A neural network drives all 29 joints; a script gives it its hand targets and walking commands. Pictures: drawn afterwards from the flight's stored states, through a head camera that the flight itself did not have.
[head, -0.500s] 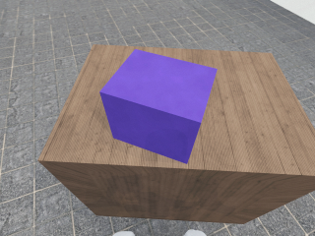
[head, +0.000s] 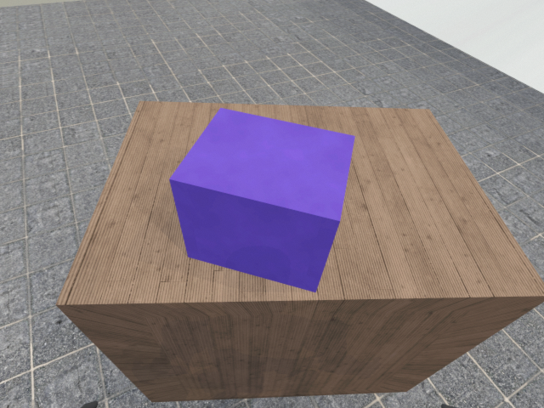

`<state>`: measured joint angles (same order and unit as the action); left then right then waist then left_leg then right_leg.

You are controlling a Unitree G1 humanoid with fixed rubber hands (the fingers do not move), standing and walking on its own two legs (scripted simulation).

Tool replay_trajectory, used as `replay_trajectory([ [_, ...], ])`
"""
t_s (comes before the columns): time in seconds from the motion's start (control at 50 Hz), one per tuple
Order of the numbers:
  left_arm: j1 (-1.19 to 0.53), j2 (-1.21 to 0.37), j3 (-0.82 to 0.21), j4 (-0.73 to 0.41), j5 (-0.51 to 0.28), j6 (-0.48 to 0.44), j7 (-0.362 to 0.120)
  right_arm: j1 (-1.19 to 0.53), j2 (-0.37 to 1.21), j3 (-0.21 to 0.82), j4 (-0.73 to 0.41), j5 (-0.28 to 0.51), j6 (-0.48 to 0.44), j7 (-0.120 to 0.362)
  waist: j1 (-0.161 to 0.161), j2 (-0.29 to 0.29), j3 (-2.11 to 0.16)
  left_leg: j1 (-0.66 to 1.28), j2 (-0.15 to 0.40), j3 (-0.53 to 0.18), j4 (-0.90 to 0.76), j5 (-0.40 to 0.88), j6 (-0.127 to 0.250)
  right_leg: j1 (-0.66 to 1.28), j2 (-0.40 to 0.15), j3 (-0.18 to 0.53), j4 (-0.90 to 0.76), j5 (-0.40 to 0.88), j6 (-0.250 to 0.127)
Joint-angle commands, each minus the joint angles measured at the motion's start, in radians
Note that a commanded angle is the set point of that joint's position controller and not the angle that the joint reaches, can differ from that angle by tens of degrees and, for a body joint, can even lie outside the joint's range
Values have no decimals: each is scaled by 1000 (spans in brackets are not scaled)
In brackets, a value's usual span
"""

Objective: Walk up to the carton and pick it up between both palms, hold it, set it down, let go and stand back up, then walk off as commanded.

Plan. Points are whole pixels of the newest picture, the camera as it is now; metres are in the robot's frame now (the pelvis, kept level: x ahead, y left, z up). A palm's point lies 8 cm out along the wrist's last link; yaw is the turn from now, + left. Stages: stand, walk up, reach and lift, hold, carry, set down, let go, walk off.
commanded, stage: walk up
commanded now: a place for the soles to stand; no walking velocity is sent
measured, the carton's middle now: (267, 199) +0.44 +0.01 +0.06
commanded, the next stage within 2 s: reach and lift in 1.68 s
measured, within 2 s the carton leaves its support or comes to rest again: neither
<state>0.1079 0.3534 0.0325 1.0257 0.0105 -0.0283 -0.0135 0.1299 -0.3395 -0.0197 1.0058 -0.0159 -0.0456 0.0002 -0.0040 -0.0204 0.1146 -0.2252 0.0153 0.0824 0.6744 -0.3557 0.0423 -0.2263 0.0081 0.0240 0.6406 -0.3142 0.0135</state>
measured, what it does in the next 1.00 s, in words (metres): stands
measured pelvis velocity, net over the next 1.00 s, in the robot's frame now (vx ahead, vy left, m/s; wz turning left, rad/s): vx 0.04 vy -0.03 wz -0.05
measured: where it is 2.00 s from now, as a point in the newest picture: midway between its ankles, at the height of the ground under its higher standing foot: outside the picture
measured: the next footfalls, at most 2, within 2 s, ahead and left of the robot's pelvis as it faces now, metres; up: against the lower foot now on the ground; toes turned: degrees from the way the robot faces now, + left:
none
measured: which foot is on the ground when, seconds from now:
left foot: down 0.00-1.00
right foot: down 0.00-1.00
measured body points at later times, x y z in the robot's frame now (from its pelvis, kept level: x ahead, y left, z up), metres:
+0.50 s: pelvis +0.02 -0.02 +0.02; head +0.02 -0.02 +0.47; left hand +0.12 +0.27 -0.11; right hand +0.11 -0.31 -0.10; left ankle +0.01 +0.09 -0.72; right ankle +0.02 -0.13 -0.72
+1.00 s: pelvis +0.04 -0.03 +0.03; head +0.04 -0.03 +0.48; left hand +0.15 +0.26 -0.11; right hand +0.10 -0.33 -0.10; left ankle +0.01 +0.09 -0.72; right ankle +0.02 -0.13 -0.72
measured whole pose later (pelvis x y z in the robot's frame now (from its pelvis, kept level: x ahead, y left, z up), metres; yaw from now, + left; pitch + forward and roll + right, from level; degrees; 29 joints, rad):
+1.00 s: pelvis +0.04 -0.03 +0.03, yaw -3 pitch -3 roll +0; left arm 0.09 0.33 0.02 1.12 0.01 -0.02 0.00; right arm 0.11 -0.33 -0.03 1.12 -0.01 -0.03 0.00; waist -0.01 -0.01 0.05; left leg -0.04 0.05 0.12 0.33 -0.23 -0.01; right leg -0.08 0.05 0.06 0.34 -0.20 -0.03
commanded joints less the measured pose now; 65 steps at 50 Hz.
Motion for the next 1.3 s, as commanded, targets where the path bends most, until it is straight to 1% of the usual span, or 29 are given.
replay_trajectory([
  [0.0,-62,229,47,-61,-5,-19,4,-76,-242,-54,-58,3,-22,-9,-2,83,-88,-18,126,-196,-301,28,13,-3,-106,139,-156,100,-90],
  [0.02,-57,218,46,-47,-5,-18,4,-91,-243,-53,-52,6,-22,-9,7,76,-91,-8,136,-200,-310,26,16,2,-98,130,-166,106,-86],
  [0.04,-62,209,40,-45,-6,-17,4,-91,-242,-51,-46,6,-24,-9,6,57,-103,-1,144,-207,-317,33,18,12,-96,125,-179,116,-84],
  [0.06,-59,205,37,-41,-4,-18,4,-95,-240,-50,-45,7,-25,-8,6,61,-106,13,147,-201,-326,38,15,15,-100,128,-200,115,-84],
  [0.12,-74,208,33,-28,-4,-21,2,-94,-234,-43,-25,11,-27,-8,0,39,-119,62,136,-174,-338,97,2,30,-113,143,-252,171,-80],
  [0.14,-87,206,32,-23,-5,-22,3,-91,-229,-40,-16,11,-28,-8,-2,15,-122,73,132,-168,-340,138,-2,35,-117,137,-257,200,-76],
  [0.2,-89,200,26,-6,-8,-22,5,-98,-228,-39,1,13,-26,-6,-2,22,-130,118,126,-142,-355,173,-12,37,-123,142,-289,230,-69],
  [0.24,-100,199,22,2,-8,-21,6,-97,-224,-39,12,13,-24,-5,-4,2,-129,134,125,-138,-373,168,-16,31,-118,137,-309,208,-62],
  [0.26,-101,199,22,8,-7,-21,7,-100,-226,-39,16,13,-24,-4,-2,10,-128,146,129,-136,-376,183,-17,30,-120,138,-313,215,-62],
  [0.28,-97,201,23,10,-6,-22,7,-95,-226,-37,20,12,-24,-5,0,-9,-130,152,131,-132,-376,193,-16,36,-121,136,-322,231,-58],
  [0.36,-92,198,21,19,-6,-22,9,-95,-225,-37,35,12,-23,-6,-1,10,-142,180,130,-114,-386,228,-23,51,-124,136,-341,273,-58],
  [0.4,-93,200,24,23,-5,-22,11,-92,-218,-36,40,9,-22,-6,0,-8,-132,182,129,-108,-395,230,-25,53,-123,130,-340,282,-56],
  [0.44,-87,196,23,27,-3,-22,12,-94,-212,-37,46,11,-20,-7,2,4,-133,195,134,-103,-393,241,-24,51,-126,133,-356,298,-54],
  [0.5,-85,195,22,24,-5,-21,12,-98,-213,-38,46,10,-19,-8,3,-1,-137,201,136,-97,-402,243,-25,58,-122,132,-359,304,-51],
  [0.56,-89,199,25,24,-3,-20,15,-88,-212,-41,53,9,-18,-10,-2,10,-148,209,138,-91,-400,268,-26,77,-124,131,-351,348,-54],
  [0.58,-86,196,24,25,-4,-19,15,-88,-211,-41,47,9,-16,-10,0,28,-146,210,137,-90,-404,265,-27,74,-121,128,-354,333,-52],
  [0.66,-87,193,26,27,-2,-18,16,-85,-207,-42,48,9,-13,-11,0,3,-142,221,141,-83,-406,268,-28,69,-118,127,-358,354,-51],
  [0.68,-85,194,25,28,-3,-19,17,-79,-209,-42,56,8,-14,-11,-1,21,-150,220,141,-80,-405,286,-29,82,-120,129,-356,377,-52],
  [0.74,-79,195,25,27,-2,-19,18,-74,-203,-43,53,10,-11,-12,0,11,-145,224,143,-75,-401,293,-28,85,-118,129,-353,402,-53],
  [0.78,-79,192,25,26,-3,-17,19,-74,-206,-46,50,8,-10,-13,0,28,-137,226,142,-72,-407,307,-30,82,-116,130,-343,420,-56],
  [0.82,-76,196,26,26,-1,-14,20,-74,-207,-47,52,7,-9,-13,1,17,-155,241,147,-70,-403,308,-29,86,-116,128,-346,420,-56],
  [0.84,-81,193,25,23,-3,-15,20,-69,-205,-46,54,7,-8,-14,-3,33,-147,231,143,-69,-403,312,-29,86,-114,133,-346,424,-57],
  [0.86,-73,196,28,18,0,-14,20,-73,-200,-47,46,7,-8,-14,-1,21,-137,235,146,-65,-400,317,-29,83,-112,128,-347,432,-55],
  [0.9,-77,193,26,21,-1,-15,21,-71,-203,-48,49,8,-5,-13,-3,34,-149,246,143,-62,-395,317,-29,84,-113,133,-350,429,-57],
  [0.92,-79,195,26,19,0,-14,22,-67,-204,-49,49,8,-4,-14,-4,22,-139,245,143,-60,-398,318,-31,80,-110,132,-347,443,-57],
  [1.04,-72,199,26,16,-1,-14,22,-63,-205,-52,38,7,0,-14,-3,15,-150,255,142,-59,-388,327,-30,88,-114,143,-348,471,-59],
  [1.16,-73,197,27,13,1,-12,24,-58,-204,-54,41,6,4,-16,-3,25,-147,252,145,-55,-386,345,-26,100,-111,142,-335,493,-66],
  [1.22,-64,204,25,12,0,-13,24,-59,-202,-55,36,6,5,-17,0,12,-142,258,141,-52,-378,352,-29,98,-112,152,-340,515,-65],
  [1.28,-60,206,26,12,2,-12,25,-61,-204,-59,34,4,7,-15,-2,18,-141,262,140,-47,-378,325,-28,88,-112,158,-347,487,-63],
])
